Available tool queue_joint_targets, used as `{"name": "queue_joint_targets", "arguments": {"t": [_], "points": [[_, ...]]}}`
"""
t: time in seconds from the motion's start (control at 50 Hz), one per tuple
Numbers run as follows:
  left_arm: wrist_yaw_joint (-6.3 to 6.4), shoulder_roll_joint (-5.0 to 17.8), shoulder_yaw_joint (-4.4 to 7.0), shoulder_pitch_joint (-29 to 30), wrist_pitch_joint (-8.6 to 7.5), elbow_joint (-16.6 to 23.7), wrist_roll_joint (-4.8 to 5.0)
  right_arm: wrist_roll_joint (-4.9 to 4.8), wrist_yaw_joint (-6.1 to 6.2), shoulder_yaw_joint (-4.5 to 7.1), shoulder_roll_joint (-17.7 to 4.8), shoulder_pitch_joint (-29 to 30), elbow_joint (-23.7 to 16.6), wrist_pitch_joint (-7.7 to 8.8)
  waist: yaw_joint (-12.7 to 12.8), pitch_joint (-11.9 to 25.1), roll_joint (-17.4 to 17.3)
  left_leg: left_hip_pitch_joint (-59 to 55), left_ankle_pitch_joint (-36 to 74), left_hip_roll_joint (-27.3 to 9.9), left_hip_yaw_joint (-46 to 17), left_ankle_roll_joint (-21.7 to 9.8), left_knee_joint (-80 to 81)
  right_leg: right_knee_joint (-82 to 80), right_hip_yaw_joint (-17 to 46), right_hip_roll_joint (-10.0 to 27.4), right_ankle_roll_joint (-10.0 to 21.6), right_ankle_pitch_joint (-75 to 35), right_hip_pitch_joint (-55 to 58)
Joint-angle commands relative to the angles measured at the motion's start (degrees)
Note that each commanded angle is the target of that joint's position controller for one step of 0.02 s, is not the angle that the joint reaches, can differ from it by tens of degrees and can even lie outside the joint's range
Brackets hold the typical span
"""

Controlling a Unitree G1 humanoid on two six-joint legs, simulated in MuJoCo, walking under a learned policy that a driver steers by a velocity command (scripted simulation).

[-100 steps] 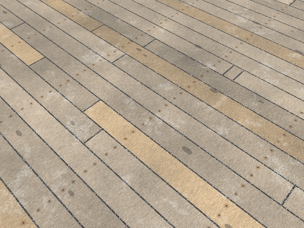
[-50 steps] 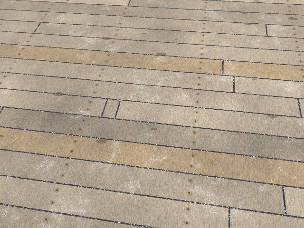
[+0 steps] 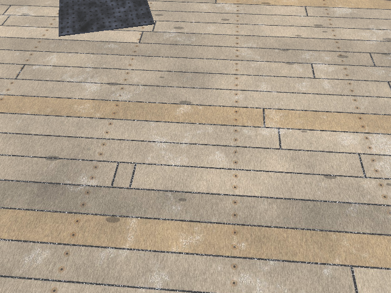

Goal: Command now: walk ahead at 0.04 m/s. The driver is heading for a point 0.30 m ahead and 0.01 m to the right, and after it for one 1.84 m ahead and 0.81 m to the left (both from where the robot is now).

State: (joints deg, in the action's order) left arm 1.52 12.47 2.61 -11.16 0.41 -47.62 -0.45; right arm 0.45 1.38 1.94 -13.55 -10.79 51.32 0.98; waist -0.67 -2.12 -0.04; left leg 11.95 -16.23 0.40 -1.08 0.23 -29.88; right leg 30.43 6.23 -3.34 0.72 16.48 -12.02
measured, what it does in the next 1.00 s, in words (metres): walks ahead, turning left: left foot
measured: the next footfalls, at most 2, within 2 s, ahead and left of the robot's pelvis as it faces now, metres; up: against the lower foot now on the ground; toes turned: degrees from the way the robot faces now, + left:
left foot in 0.66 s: +0.33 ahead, +0.11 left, +0.00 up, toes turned +8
right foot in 1.14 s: +0.37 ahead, -0.10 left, +0.00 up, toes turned +30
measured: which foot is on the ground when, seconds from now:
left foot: down 0.00-0.30, up 0.32-0.64, down 0.66-1.00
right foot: down 0.00-0.66, up 0.68-1.00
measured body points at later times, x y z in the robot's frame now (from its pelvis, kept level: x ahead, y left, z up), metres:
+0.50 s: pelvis +0.11 -0.02 +0.01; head +0.14 -0.03 +0.46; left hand +0.08 +0.24 -0.13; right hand +0.26 -0.27 -0.12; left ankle +0.17 +0.13 -0.67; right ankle +0.02 -0.12 -0.74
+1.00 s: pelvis +0.23 +0.01 +0.00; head +0.27 +0.03 +0.45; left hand +0.30 +0.32 -0.11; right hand +0.45 -0.22 -0.10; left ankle +0.29 +0.10 -0.74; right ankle +0.34 -0.14 -0.70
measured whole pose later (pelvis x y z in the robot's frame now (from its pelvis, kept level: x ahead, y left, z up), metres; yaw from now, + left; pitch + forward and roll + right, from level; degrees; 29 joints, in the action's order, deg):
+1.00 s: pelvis +0.23 +0.01 +0.00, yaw +19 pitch +3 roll -1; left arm 3.1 16.6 2.7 -7.0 -0.3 -43.2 -0.7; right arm -0.1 1.4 4.0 -17.0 -10.7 38.5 -1.1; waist -2.0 -1.8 -0.3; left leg 23.9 -4.5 8.2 -7.8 -3.9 -26.5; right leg 48.3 7.8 0.3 -4.1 18.5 -31.5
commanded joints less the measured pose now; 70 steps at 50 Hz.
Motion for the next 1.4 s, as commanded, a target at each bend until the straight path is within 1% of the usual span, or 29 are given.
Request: {"name": "queue_joint_targets", "arguments": {"t": [0.02,0.08,0.12,0.2,0.26,0.28,0.32,0.34,0.36,0.4,0.44,0.52,0.6,0.64,0.66,0.68,0.7,0.72,0.76,0.8,0.88,0.98,1.12,1.14,1.16,1.18,1.2,1.24,1.4], "points": [[0.3,5.7,1.3,-0.6,-0.66,1.2,0.02,0.02,0.28,1.16,-5.7,-0.7,-1.2,0.56,0.0,3.0,0.5,-0.8,1.7,-2.1,-2.2,-1.2,5.3,-5.8,2.9,3.2,1.5,-5.1,-0.1],[0.58,7.0,1.79,-1.7,-0.93,0.3,1.06,-1.1,0.77,1.6,-6.9,-1.5,-0.5,0.67,0.3,-2.7,-0.5,4.3,-22.4,-1.6,-3.7,-4.2,5.6,-5.3,2.0,1.7,3.6,22.0,-6.7],[0.3,6.5,1.64,-1.7,-2.48,0.4,1.61,-1.57,0.8,1.75,-7.4,-4.0,-0.1,1.91,-0.4,-4.8,-1.2,4.2,-27.5,-4.3,-8.0,-6.8,7.2,-4.1,2.5,2.6,4.5,24.1,-11.4],[-0.94,4.2,1.07,3.1,-5.76,1.6,2.18,-1.76,0.16,3.03,-11.3,-7.9,1.4,3.55,-1.5,-5.7,-9.2,-1.1,-27.6,-18.0,-27.8,-14.3,18.9,8.2,-4.9,2.3,3.2,6.4,-15.7],[-1.52,4.0,1.45,-5.2,-6.28,-2.0,2.34,-2.33,-0.6,2.53,-10.4,-1.1,-1.1,2.74,4.1,-4.0,-9.0,9.3,-19.9,-12.7,-17.8,-10.0,16.7,-3.7,-6.5,1.9,5.5,4.8,3.1],[-1.43,5.7,2.24,-10.3,-6.09,-4.5,2.25,-2.26,-0.66,2.05,-8.8,0.9,-2.0,2.62,6.0,-2.8,-6.5,14.0,-13.7,-8.7,-12.1,-7.3,11.1,-5.7,-3.8,2.7,5.4,1.0,11.4],[-1.57,15.3,4.82,-21.4,-6.29,-6.8,1.75,-2.35,-0.62,0.88,-4.9,3.8,-5.8,4.61,9.1,-0.5,16.7,31.6,-8.5,1.9,1.8,-1.5,-19.9,-19.1,29.5,21.4,15.3,8.2,24.9],[-1.6,11.0,3.53,-19.8,-6.76,-6.3,0.56,-3.07,-0.76,1.64,-7.8,3.6,-5.5,5.3,7.8,-1.8,11.7,38.5,-15.2,0.1,-3.1,-2.3,-31.4,-18.4,31.8,24.3,17.2,3.2,25.7],[-1.54,7.7,2.58,-18.1,-7.06,-5.6,0.08,-3.86,-1.27,1.67,-7.8,1.1,-4.3,5.54,6.2,-2.4,7.1,41.1,-11.8,-1.2,-6.9,-4.1,-36.4,-17.2,25.7,23.1,15.3,-1.6,26.4],[-1.52,6.0,1.6,-13.6,-6.51,-4.6,-0.01,-2.87,-1.61,1.78,-6.8,0.5,-3.4,5.14,3.5,-2.1,2.2,41.2,-4.9,-2.6,-7.1,-5.1,-36.0,-16.6,13.1,20.3,10.8,-24.1,25.3],[-1.06,5.4,1.06,-10.8,-5.66,-4.0,-0.26,-2.42,-2.28,1.4,-4.7,0.6,-3.8,4.27,2.3,-1.7,5.5,34.5,-0.2,-2.7,-4.6,-3.4,-30.5,-16.4,3.0,17.4,8.2,-39.3,18.9],[1.13,9.7,1.36,-8.2,-4.32,-3.3,0.08,-1.17,-3.41,-0.16,-1.4,9.1,-8.9,3.15,3.2,-1.5,5.3,19.5,13.5,-1.0,4.8,0.1,-10.6,-17.3,-9.1,11.8,6.1,-41.1,5.6],[1.93,12.4,2.07,-6.0,-4.23,-3.0,1.39,-1.14,-4.24,1.62,-6.8,3.7,-10.2,1.98,-0.8,3.1,7.7,9.1,13.9,1.1,4.6,-2.5,-5.8,-8.3,-9.7,15.0,5.0,-48.5,6.3],[2.04,12.0,2.14,-3.9,-3.59,-1.6,1.54,-0.67,-4.13,3.7,-10.5,-4.8,-8.3,1.79,-5.2,7.3,4.4,-0.1,15.7,3.7,4.9,-5.8,-1.0,5.6,-11.2,12.9,2.7,-48.9,6.1],[1.77,11.7,1.95,-5.4,-3.63,-0.8,0.52,-0.58,-3.22,4.78,-13.3,-8.8,-8.1,1.53,-6.8,10.0,-1.2,-9.9,27.6,-0.6,-2.1,-8.5,1.9,19.6,-12.2,9.3,-0.2,-34.7,-1.5],[0.65,4.7,0.02,-11.7,-4.08,0.5,-2.66,0.0,-2.05,4.97,-18.0,-7.6,-9.8,0.96,-0.5,15.5,-17.3,-23.3,54.0,-16.2,-23.3,-17.8,-1.9,42.0,-11.8,-0.6,-3.7,20.8,-17.8],[-0.51,6.6,-0.08,-15.1,-4.58,0.4,-0.52,0.82,-2.28,4.41,-16.4,-7.8,-11.9,1.09,-1.6,27.2,-14.6,-26.2,36.8,-22.8,-40.8,-26.3,6.6,53.5,0.2,-2.5,-3.6,24.7,-21.7],[-0.78,10.3,0.89,-9.2,-4.41,1.5,1.5,0.16,-2.39,4.14,-13.5,-2.9,-13.5,1.16,-2.6,19.4,-6.9,-19.4,21.5,-19.3,-36.0,-23.3,10.1,53.5,0.8,0.5,-2.5,18.4,-26.2],[0.72,10.7,1.37,-1.9,-2.83,2.8,0.48,-1.18,-1.93,2.84,-9.5,3.2,-14.5,0.73,-0.6,7.2,2.8,-2.7,5.3,-12.6,-25.6,-15.2,14.5,44.6,-0.9,4.6,-1.7,9.3,-25.4],[1.4,11.2,1.75,-3.7,-1.4,4.0,-0.2,0.35,-1.64,3.25,-10.8,4.5,-15.3,0.48,2.0,5.4,-3.2,7.4,5.3,-10.2,-23.5,-15.6,15.9,38.2,-0.2,5.2,-2.2,6.9,-18.7],[1.95,8.7,1.27,-2.8,-1.2,5.1,-0.7,0.0,-0.59,4.17,-12.3,2.6,-16.2,0.0,1.7,8.4,-4.3,8.1,11.6,-7.8,-20.4,-15.2,13.9,26.0,-1.2,3.6,-4.2,4.9,-16.5],[1.67,8.9,1.33,1.5,-1.04,7.2,-0.13,-0.73,0.63,4.6,-12.8,2.5,-17.7,-1.67,0.2,8.2,-6.6,8.4,-3.2,-6.4,-24.5,-12.8,14.3,17.4,0.1,2.5,-5.2,0.8,-15.7],[0.22,10.9,2.5,-2.5,-3.14,6.9,1.09,-1.78,0.9,4.48,-11.5,0.6,-18.8,-3.53,2.1,8.2,-8.1,6.5,-1.1,-3.0,-28.2,-8.2,8.4,-8.4,-0.7,2.8,-1.3,-5.0,-0.6],[0.42,14.4,3.37,-3.8,-2.93,7.1,0.16,-1.8,0.84,3.78,-9.0,-1.6,-18.8,-3.59,1.2,9.9,-1.2,12.6,-10.8,1.0,-23.0,-5.1,-0.5,-11.4,6.9,12.9,2.4,-4.9,6.7],[0.34,19.3,4.51,-2.1,-2.16,7.0,-2.27,-2.06,0.5,3.79,-8.0,-0.6,-21.5,-2.81,-1.0,5.9,17.0,25.6,-17.1,10.3,-8.7,-2.1,-13.3,-15.0,22.1,24.0,11.5,-12.6,6.6],[0.42,15.5,3.91,0.3,-2.33,9.1,-2.99,-0.68,0.24,5.36,-13.7,-1.0,-20.5,-1.97,0.0,6.6,13.7,26.4,-17.1,5.9,-9.0,0.5,-27.2,-14.7,24.3,27.6,15.2,-15.6,3.6],[0.78,12.4,2.97,3.5,-2.38,10.5,-2.22,-1.12,-0.02,6.22,-15.3,-2.7,-18.8,-2.19,-1.2,6.2,9.1,24.9,-13.3,5.1,-9.0,1.5,-32.6,-13.3,17.9,24.3,13.1,-17.0,2.0],[1.09,9.8,2.08,6.2,-2.04,11.4,-0.22,-1.11,0.35,5.69,-12.1,-5.7,-16.5,-3.73,-1.6,4.6,6.5,25.8,-7.8,4.7,-7.3,3.7,-40.7,-11.6,8.7,18.4,9.3,-17.8,2.2],[0.9,13.2,3.06,-0.1,-0.38,10.0,0.14,-1.01,-0.66,2.61,-6.1,1.7,-20.8,-3.41,3.6,6.7,9.8,18.6,-7.9,0.0,-0.5,5.4,-21.4,-11.4,1.4,18.1,12.2,-19.8,7.7]]}}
